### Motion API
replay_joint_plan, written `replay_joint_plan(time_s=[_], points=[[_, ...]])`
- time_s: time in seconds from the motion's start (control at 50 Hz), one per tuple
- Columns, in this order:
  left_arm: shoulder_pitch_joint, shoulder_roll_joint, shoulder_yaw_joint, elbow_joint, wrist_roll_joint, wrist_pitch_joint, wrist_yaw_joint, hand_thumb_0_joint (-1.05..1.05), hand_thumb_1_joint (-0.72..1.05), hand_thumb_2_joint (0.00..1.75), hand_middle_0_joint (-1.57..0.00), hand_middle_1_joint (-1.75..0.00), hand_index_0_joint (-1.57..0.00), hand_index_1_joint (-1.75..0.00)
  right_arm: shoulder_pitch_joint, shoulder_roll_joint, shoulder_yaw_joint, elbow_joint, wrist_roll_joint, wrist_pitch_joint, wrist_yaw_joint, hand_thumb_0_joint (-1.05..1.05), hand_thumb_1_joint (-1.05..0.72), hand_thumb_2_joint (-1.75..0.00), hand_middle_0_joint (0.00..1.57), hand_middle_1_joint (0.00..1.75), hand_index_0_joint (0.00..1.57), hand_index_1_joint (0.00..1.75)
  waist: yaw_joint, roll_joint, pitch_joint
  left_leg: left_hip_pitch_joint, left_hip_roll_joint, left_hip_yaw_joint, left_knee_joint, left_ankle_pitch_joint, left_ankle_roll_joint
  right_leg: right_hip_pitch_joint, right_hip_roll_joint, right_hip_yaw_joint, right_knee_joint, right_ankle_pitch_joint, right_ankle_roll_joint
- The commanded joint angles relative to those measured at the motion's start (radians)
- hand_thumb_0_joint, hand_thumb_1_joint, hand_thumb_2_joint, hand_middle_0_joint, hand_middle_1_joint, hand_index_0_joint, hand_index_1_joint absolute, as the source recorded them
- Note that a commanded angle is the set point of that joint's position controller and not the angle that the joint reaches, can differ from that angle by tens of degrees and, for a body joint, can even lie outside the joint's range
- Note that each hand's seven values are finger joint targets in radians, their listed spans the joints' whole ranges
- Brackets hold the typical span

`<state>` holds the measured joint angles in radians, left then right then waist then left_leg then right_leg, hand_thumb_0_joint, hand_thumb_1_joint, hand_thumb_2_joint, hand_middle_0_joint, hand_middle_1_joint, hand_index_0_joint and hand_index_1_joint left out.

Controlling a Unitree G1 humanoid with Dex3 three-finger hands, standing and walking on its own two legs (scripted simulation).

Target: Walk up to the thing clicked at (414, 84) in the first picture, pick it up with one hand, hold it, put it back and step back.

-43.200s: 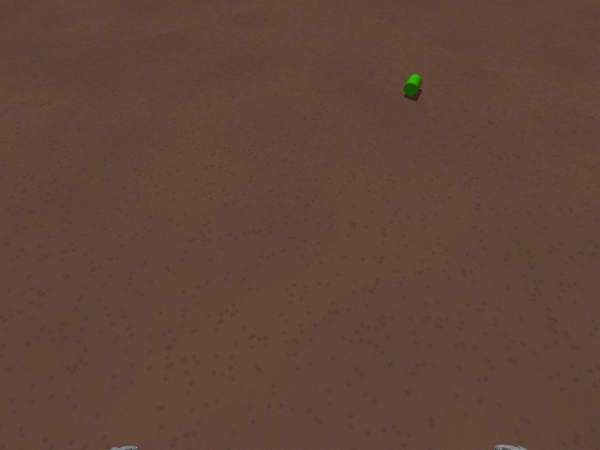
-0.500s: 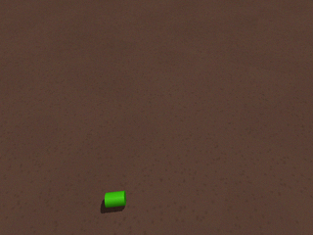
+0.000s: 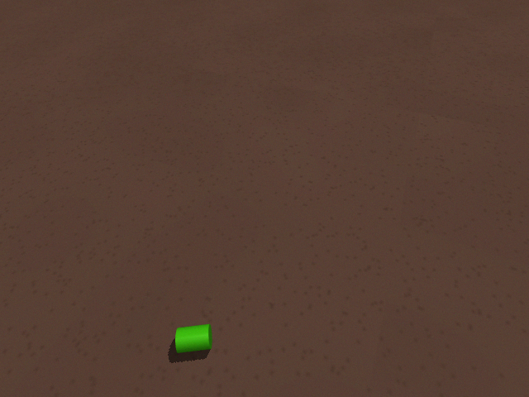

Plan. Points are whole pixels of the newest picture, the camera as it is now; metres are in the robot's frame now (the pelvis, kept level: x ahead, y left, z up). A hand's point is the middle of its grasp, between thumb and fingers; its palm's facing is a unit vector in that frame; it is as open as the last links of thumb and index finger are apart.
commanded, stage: stand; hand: left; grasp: from above
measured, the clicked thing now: (194, 338) +0.41 +0.30 -0.74
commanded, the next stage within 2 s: step back in 0.08 s
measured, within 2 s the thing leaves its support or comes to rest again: neither
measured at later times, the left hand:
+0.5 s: hand out of the picture +0.08 +0.31 -0.18, palm faces -0.07 -0.93 -0.35, open 7.4 cm
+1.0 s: hand out of the picture -0.04 +0.30 -0.15, palm faces -0.10 -0.91 -0.40, open 7.4 cm
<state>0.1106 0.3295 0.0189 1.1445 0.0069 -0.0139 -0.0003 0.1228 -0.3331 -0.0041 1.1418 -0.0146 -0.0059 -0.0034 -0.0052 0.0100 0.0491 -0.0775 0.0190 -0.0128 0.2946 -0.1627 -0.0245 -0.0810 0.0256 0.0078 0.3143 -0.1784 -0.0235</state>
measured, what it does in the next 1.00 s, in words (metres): walks backwards: left foot, then right foot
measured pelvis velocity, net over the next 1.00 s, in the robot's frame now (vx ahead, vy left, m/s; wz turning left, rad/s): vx -0.16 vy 0.04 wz -0.11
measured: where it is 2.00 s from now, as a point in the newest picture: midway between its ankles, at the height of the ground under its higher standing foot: outside the picture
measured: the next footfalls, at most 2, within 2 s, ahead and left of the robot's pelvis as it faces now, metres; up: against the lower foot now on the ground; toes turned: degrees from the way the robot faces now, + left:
left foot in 0.38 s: -0.04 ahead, +0.14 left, +0.00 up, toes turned -3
right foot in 0.84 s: -0.10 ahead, -0.06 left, +0.00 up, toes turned -2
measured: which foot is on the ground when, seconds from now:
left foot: down 0.00-0.18, up 0.20-0.36, down 0.38-0.88, up 0.90-1.00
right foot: down 0.00-0.40, up 0.42-0.82, down 0.84-1.00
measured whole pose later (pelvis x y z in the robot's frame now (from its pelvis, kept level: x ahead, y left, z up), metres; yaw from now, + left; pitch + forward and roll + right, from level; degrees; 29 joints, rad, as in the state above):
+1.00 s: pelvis -0.16 +0.04 -0.02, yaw -6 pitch -3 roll +2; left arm 0.17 0.36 0.07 0.84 0.03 0.04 0.00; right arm 0.12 -0.38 -0.04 0.90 0.00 0.05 -0.01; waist 0.02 0.00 0.17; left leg -0.42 -0.11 -0.10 1.06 -0.52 0.00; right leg -0.27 0.03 0.07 0.59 -0.27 -0.04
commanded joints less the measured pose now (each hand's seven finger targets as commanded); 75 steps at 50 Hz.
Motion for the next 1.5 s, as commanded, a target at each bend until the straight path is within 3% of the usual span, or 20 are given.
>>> replay_joint_plan(time_s=[0.0, 0.12, 0.22, 0.3, 0.34, 0.38, 0.42, 0.5, 0.68, 0.82, 0.88, 0.98, 1.1, 1.2, 1.24, 1.26, 1.28, 1.32, 1.36, 1.48], points=[[-0.041, 0.208, 0.036, -0.06, 0.002, -0.019, 0.016, 0.0, 0.9, 0.9, -0.2, -0.3, -0.2, -0.3, -0.039, -0.208, -0.038, -0.057, 0.0, -0.022, -0.015, 0.0, -0.9, -0.9, 0.2, 0.3, 0.2, 0.3, 0.002, -0.006, -0.034, -0.004, 0.107, -0.081, -0.037, 0.066, 0.043, -0.029, -0.142, 0.111, -0.066, 0.085, 0.001], [-0.032, 0.306, 0.086, -0.144, -0.015, 0.0, 0.024, 0.0, 0.9, 0.9, -0.2, -0.3, -0.2, -0.3, -0.033, -0.234, -0.062, -0.118, 0.02, 0.01, -0.01, 0.0, -0.9, -0.9, 0.2, 0.3, 0.2, 0.3, -0.01, -0.077, -0.025, -0.093, 0.022, -0.022, 0.248, 0.141, 0.053, -0.089, -0.209, 0.193, 0.017, 0.41, -0.09], [-0.075, 0.328, 0.101, -0.251, 0.019, 0.012, 0.027, 0.0, 0.9, 0.9, -0.2, -0.3, -0.2, -0.3, 0.03, -0.236, -0.085, -0.171, 0.01, 0.045, -0.001, 0.0, -0.9, -0.9, 0.2, 0.3, 0.2, 0.3, -0.008, -0.196, -0.101, -0.187, -0.054, -0.064, 0.622, -0.382, 0.069, -0.143, -0.371, 0.306, 0.055, 0.437, -0.254], [-0.096, 0.282, 0.081, -0.295, 0.02, 0.03, 0.029, 0.0, 0.9, 0.9, -0.2, -0.3, -0.2, -0.3, 0.062, -0.221, -0.09, -0.197, 0.013, 0.033, -0.002, 0.0, -0.9, -0.9, 0.2, 0.3, 0.2, 0.3, -0.019, -0.156, -0.133, -0.186, -0.044, -0.027, 0.384, -0.23, 0.058, -0.072, -0.253, 0.197, 0.191, 0.45, -0.168], [-0.099, 0.281, 0.072, -0.317, 0.005, 0.048, 0.027, 0.0, 0.9, 0.9, -0.2, -0.3, -0.2, -0.3, 0.081, -0.222, -0.095, -0.205, -0.003, 0.022, -0.007, 0.0, -0.9, -0.9, 0.2, 0.3, 0.2, 0.3, -0.043, -0.073, -0.113, -0.121, -0.011, -0.022, 0.11, 0.104, 0.054, -0.101, -0.174, 0.14, 0.298, 0.355, -0.088], [-0.096, 0.221, 0.063, -0.346, -0.013, 0.057, 0.028, 0.0, 0.9, 0.9, -0.2, -0.3, -0.2, -0.3, 0.077, -0.324, -0.123, -0.219, -0.026, 0.014, -0.01, 0.0, -0.9, -0.9, 0.2, 0.3, 0.2, 0.3, -0.031, 0.187, -0.1, 0.036, 0.216, -0.326, 0.066, 0.551, 0.137, -0.354, 0.068, 0.089, 0.535, -0.186, -0.013], [-0.045, 0.219, 0.063, -0.338, 0.005, 0.066, 0.045, 0.0, 0.9, 0.9, -0.2, -0.3, -0.2, -0.3, 0.068, -0.376, -0.133, -0.254, -0.019, 0.012, -0.015, 0.0, -0.9, -0.9, 0.2, 0.3, 0.2, 0.3, -0.042, 0.184, -0.119, 0.011, 0.342, -0.383, 0.11, 0.709, 0.244, -0.395, 0.094, 0.171, 0.738, -0.489, 0.009], [0.008, 0.242, 0.076, -0.317, -0.006, 0.069, 0.042, 0.0, 0.9, 0.9, -0.2, -0.3, -0.2, -0.3, -0.035, -0.28, -0.11, -0.295, -0.018, 0.006, -0.035, 0.0, -0.9, -0.9, 0.2, 0.3, 0.2, 0.3, 0.024, 0.138, -0.07, 0.036, 0.186, -0.185, 0.163, 0.659, 0.167, -0.463, 0.096, 0.217, 0.877, -0.305, 0.007], [-0.009, 0.224, 0.096, -0.374, 0.011, 0.051, 0.029, 0.0, 0.9, 0.9, -0.2, -0.3, -0.2, -0.3, 0.085, -0.284, -0.119, -0.314, -0.004, 0.009, -0.041, 0.0, -0.9, -0.9, 0.2, 0.3, 0.2, 0.3, -0.051, 0.109, -0.099, 0.135, 0.229, -0.207, 0.206, 0.566, 0.229, -0.369, 0.031, 0.121, 0.543, -0.308, 0.046], [0.13, 0.237, 0.113, -0.323, 0.032, 0.032, 0.018, 0.0, 0.9, 0.9, -0.2, -0.3, -0.2, -0.3, -0.029, -0.286, -0.112, -0.347, 0.011, 0.021, -0.023, 0.0, -0.9, -0.9, 0.2, 0.3, 0.2, 0.3, 0.031, 0.034, -0.133, -0.158, 0.176, -0.173, 0.279, 0.163, 0.153, -0.044, -0.031, 0.098, 0.144, 0.048, -0.029], [0.022, 0.372, 0.136, -0.392, 0.033, 0.025, 0.016, 0.0, 0.9, 0.9, -0.2, -0.3, -0.2, -0.3, -0.046, -0.232, -0.101, -0.345, 0.015, 0.035, -0.03, 0.0, -0.9, -0.9, 0.2, 0.3, 0.2, 0.3, 0.049, -0.299, -0.015, -0.282, -0.122, -0.062, 0.779, -0.483, 0.025, -0.263, -0.405, 0.553, -0.011, 0.238, -0.305], [-0.044, 0.253, 0.119, -0.439, 0.026, 0.027, 0.028, 0.0, 0.9, 0.9, -0.2, -0.3, -0.2, -0.3, 0.073, -0.243, -0.09, -0.29, 0.018, 0.032, -0.029, 0.0, -0.9, -0.9, 0.2, 0.3, 0.2, 0.3, 0.0, -0.126, -0.031, -0.344, -0.159, -0.134, 0.909, -0.352, 0.007, -0.163, -0.215, 0.25, 0.095, 0.365, -0.188], [0.047, 0.257, 0.121, -0.457, 0.034, 0.046, 0.029, 0.0, 0.9, 0.9, -0.2, -0.3, -0.2, -0.3, 0.071, -0.232, -0.081, -0.328, 0.011, 0.021, -0.036, 0.0, -0.9, -0.9, 0.2, 0.3, 0.2, 0.3, 0.046, -0.194, -0.123, -0.357, -0.074, -0.06, 0.538, -0.387, -0.007, 0.091, -0.254, 0.261, 0.15, 0.39, -0.203], [0.008, 0.276, 0.11, -0.474, 0.016, 0.072, 0.014, 0.0, 0.9, 0.9, -0.2, -0.3, -0.2, -0.3, 0.18, -0.239, -0.103, -0.28, -0.008, 0.014, -0.024, 0.0, -0.9, -0.9, 0.2, 0.3, 0.2, 0.3, -0.014, -0.149, -0.132, -0.074, -0.048, -0.001, 0.111, -0.04, 0.043, -0.126, -0.18, 0.211, 0.226, 0.111, -0.089], [0.017, 0.213, 0.1, -0.485, 0.012, 0.069, 0.011, 0.0, 0.9, 0.9, -0.2, -0.3, -0.2, -0.3, 0.11, -0.38, -0.134, -0.31, -0.035, 0.013, -0.018, 0.0, -0.9, -0.9, 0.2, 0.3, 0.2, 0.3, -0.01, 0.222, -0.072, -0.025, 0.292, -0.471, -0.015, -0.015, 0.184, -0.465, 0.058, 0.068, 0.511, -0.339, 0.004], [-0.072, 0.263, 0.127, -0.491, 0.03, 0.065, 0.027, 0.0, 0.9, 0.9, -0.2, -0.3, -0.2, -0.3, 0.068, -0.44, -0.147, -0.339, -0.027, 0.012, -0.015, 0.0, -0.9, -0.9, 0.2, 0.3, 0.2, 0.3, -0.065, 0.254, -0.022, -0.27, 0.422, -0.57, -0.043, -0.002, 0.325, -0.38, 0.067, 0.136, 0.739, -0.467, 0.029], [-0.062, 0.286, 0.134, -0.478, 0.036, 0.066, 0.028, 0.0, 0.9, 0.9, -0.2, -0.3, -0.2, -0.3, -0.01, -0.417, -0.143, -0.355, -0.026, 0.0, -0.024, 0.0, -0.9, -0.9, 0.2, 0.3, 0.2, 0.3, -0.029, 0.213, 0.021, -0.36, 0.437, -0.567, -0.043, 0.022, 0.343, -0.336, 0.05, 0.217, 0.9, -0.427, 0.023], [0.031, 0.247, 0.131, -0.424, 0.013, 0.069, 0.02, 0.0, 0.9, 0.9, -0.2, -0.3, -0.2, -0.3, -0.074, -0.314, -0.108, -0.368, -0.039, -0.006, -0.026, 0.0, -0.9, -0.9, 0.2, 0.3, 0.2, 0.3, 0.043, 0.096, 0.004, -0.247, 0.246, -0.27, 0.049, 0.257, 0.242, -0.386, 0.101, 0.233, 0.977, -0.323, 0.011], [0.105, 0.239, 0.13, -0.406, 0.006, 0.071, 0.015, 0.0, 0.9, 0.9, -0.2, -0.3, -0.2, -0.3, -0.058, -0.278, -0.103, -0.368, -0.028, -0.008, -0.03, 0.0, -0.9, -0.9, 0.2, 0.3, 0.2, 0.3, 0.067, 0.096, 0.004, -0.172, 0.182, -0.18, 0.08, 0.289, 0.191, -0.432, 0.118, 0.208, 0.989, -0.268, 0.013], [0.061, 0.219, 0.117, -0.434, 0.019, 0.053, 0.017, 0.0, 0.9, 0.9, -0.2, -0.3, -0.2, -0.3, 0.084, -0.29, -0.121, -0.363, -0.008, 0.001, -0.035, 0.0, -0.9, -0.9, 0.2, 0.3, 0.2, 0.3, -0.035, 0.158, -0.092, 0.114, 0.226, -0.197, 0.185, 0.392, 0.268, -0.445, 0.047, 0.15, 0.671, -0.334, 0.078]])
